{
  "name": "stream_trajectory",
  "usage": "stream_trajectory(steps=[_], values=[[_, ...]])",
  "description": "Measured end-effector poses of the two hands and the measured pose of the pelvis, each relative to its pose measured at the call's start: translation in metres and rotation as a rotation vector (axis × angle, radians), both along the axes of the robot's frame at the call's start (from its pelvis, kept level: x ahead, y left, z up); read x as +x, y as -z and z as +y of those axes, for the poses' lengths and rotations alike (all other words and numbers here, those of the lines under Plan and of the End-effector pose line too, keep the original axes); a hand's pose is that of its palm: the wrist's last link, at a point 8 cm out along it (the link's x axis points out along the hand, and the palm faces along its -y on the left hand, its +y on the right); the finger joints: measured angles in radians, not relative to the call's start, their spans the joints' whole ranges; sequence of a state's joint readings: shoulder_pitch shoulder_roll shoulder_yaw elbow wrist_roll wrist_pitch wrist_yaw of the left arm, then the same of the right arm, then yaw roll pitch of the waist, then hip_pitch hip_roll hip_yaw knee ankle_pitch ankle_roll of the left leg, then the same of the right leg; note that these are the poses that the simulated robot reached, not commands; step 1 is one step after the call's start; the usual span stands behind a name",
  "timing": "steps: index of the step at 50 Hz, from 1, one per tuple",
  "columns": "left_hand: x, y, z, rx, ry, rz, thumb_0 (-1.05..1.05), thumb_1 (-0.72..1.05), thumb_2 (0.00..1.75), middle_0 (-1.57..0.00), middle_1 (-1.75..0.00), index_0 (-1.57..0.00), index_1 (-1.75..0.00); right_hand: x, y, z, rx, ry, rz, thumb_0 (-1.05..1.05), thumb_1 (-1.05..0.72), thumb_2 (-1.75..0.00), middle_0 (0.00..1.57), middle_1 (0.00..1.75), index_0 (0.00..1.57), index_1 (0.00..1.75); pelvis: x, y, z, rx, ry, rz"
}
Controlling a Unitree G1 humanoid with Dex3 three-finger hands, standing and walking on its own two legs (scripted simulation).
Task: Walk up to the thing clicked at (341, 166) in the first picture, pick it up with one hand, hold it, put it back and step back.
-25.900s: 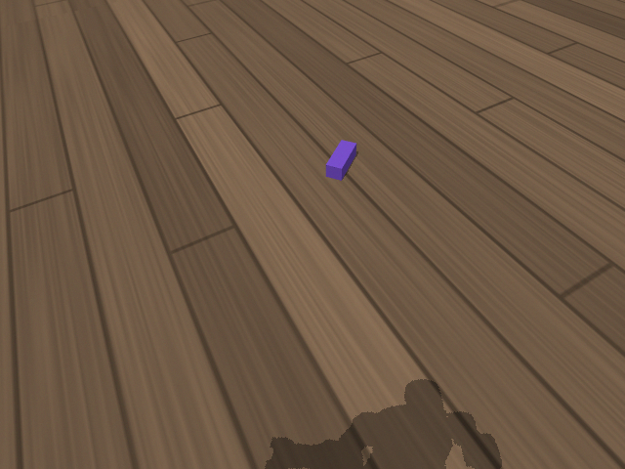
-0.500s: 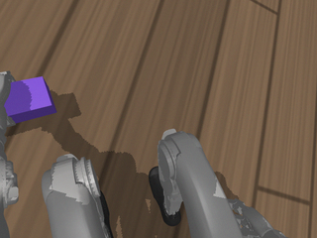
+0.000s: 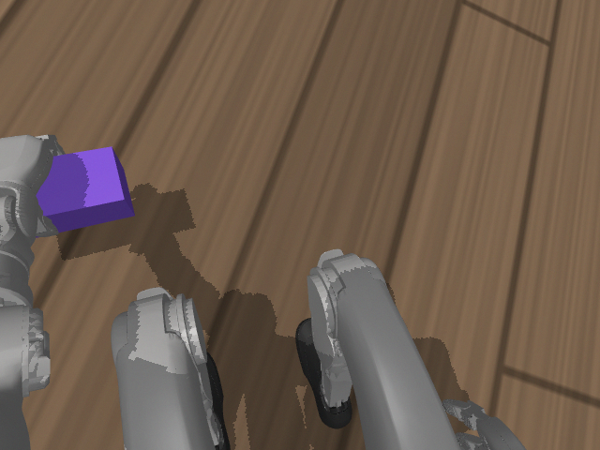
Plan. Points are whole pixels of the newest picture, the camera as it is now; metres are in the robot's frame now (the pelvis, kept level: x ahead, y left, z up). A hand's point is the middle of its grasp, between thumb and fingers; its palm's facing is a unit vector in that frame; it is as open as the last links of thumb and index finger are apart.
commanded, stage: lift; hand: left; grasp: from above
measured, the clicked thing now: (44, 198) +0.48 +0.30 -0.18
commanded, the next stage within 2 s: hold in 1.54 s
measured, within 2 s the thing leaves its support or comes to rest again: neither
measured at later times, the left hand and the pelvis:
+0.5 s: hand out of the picture +0.40 +0.31 -0.01, palm faces -0.45 -0.10 -0.89, open 11.0 cm; pelvis +0.00 +0.01 +0.10, yaw +3 degrees
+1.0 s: hand out of the picture +0.35 +0.29 +0.19, palm faces -0.46 -0.13 -0.88, open 11.0 cm; pelvis +0.03 +0.01 +0.29, yaw +6 degrees
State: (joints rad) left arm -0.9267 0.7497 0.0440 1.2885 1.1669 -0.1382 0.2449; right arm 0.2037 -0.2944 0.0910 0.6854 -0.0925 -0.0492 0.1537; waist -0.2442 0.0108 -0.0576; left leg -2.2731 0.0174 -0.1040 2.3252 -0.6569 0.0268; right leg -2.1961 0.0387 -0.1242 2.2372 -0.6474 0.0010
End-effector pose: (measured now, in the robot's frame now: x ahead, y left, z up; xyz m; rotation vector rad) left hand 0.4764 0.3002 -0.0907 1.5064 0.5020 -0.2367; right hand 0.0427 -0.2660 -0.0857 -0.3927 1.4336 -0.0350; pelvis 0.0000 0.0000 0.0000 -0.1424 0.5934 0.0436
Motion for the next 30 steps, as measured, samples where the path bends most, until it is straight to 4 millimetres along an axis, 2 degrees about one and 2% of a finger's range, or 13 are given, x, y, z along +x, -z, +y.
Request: stream_trajectory(steps=[8,17,24,30], values=[[-0.016,-0.031,0.001,-0.016,0.005,0.021,-0.01,-0.18,0.63,-0.62,-0.67,-0.64,-0.64,0.007,-0.017,0.001,-0.011,0.040,-0.023,0.01,-0.92,-0.90,0.20,0.30,0.20,0.30,-0.001,-0.023,0.001,0.011,-0.009,0.015],[-0.040,-0.081,0.009,-0.016,0.004,0.007,-0.01,-0.17,0.62,-0.62,-0.68,-0.64,-0.64,0.036,-0.047,0.005,-0.009,0.044,-0.107,0.01,-0.92,-0.90,0.20,0.30,0.20,0.30,-0.001,-0.059,0.005,0.019,-0.024,0.018],[-0.065,-0.129,0.010,-0.029,-0.010,0.006,-0.01,-0.17,0.62,-0.61,-0.68,-0.63,-0.64,0.062,-0.080,0.011,0.004,0.036,-0.181,0.01,-0.91,-0.90,0.20,0.30,0.20,0.30,0.001,-0.098,0.005,0.030,-0.036,-0.001],[-0.083,-0.177,0.006,-0.040,-0.018,-0.008,-0.01,-0.17,0.62,-0.62,-0.68,-0.64,-0.64,0.081,-0.119,0.015,0.010,0.042,-0.240,0.01,-0.91,-0.90,0.20,0.30,0.20,0.30,0.004,-0.139,0.005,0.044,-0.045,-0.036]])
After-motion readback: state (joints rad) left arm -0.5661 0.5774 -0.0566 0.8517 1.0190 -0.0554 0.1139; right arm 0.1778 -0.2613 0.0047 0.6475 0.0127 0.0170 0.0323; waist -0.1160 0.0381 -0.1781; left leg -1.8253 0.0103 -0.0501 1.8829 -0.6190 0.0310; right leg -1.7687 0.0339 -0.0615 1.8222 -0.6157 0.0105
